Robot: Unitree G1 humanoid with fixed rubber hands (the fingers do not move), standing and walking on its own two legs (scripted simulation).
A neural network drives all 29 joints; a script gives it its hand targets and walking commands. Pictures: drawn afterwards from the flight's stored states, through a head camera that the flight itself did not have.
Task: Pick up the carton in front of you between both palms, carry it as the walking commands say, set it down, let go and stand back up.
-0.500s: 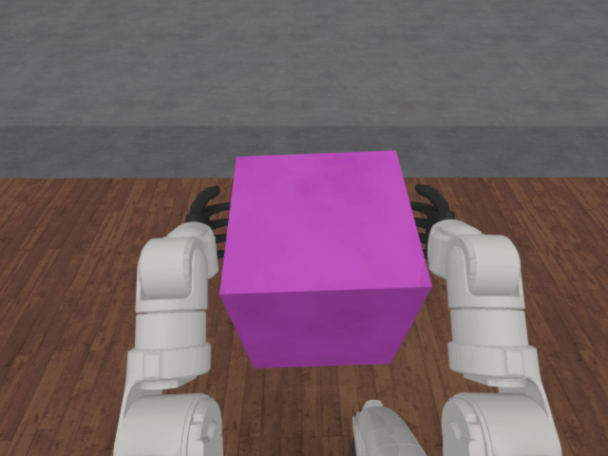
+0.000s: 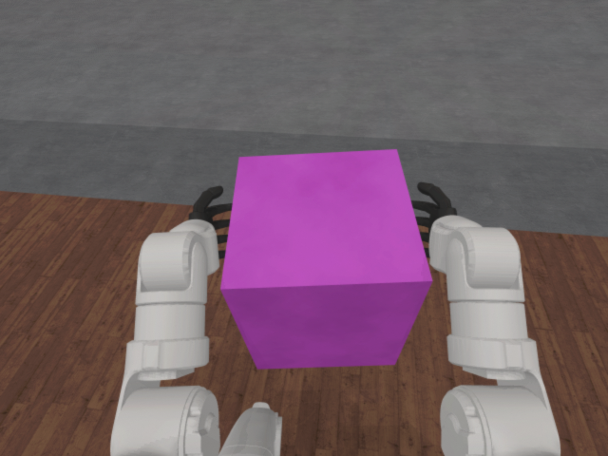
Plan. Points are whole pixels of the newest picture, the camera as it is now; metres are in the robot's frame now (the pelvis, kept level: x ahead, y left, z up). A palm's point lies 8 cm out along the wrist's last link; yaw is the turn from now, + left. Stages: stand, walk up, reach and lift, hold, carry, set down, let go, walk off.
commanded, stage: carry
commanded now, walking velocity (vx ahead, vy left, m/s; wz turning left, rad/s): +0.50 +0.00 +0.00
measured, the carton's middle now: (321, 267) +0.36 +0.02 +0.02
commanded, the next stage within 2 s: none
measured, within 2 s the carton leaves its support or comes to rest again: neither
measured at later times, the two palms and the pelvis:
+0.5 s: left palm (250, 122) +0.66 +0.16 +0.04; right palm (412, 131) +0.63 -0.14 +0.04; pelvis +0.30 +0.04 -0.04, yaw -2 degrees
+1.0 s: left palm (276, 53) +0.95 +0.14 +0.02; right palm (402, 49) +0.96 -0.16 +0.02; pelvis +0.60 -0.03 -0.09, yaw +0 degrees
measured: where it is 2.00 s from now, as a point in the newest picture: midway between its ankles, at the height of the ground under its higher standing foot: (336, 221)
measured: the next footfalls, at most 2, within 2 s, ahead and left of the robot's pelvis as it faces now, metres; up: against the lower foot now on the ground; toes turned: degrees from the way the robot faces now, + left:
left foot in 0.26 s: +0.34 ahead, +0.07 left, -0.04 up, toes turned +0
right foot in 0.82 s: +0.67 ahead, -0.06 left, -0.08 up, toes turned -2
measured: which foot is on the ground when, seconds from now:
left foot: up 0.00-0.24, down 0.26-0.84, up 0.86-1.00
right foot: down 0.00-0.24, up 0.26-0.80, down 0.82-1.00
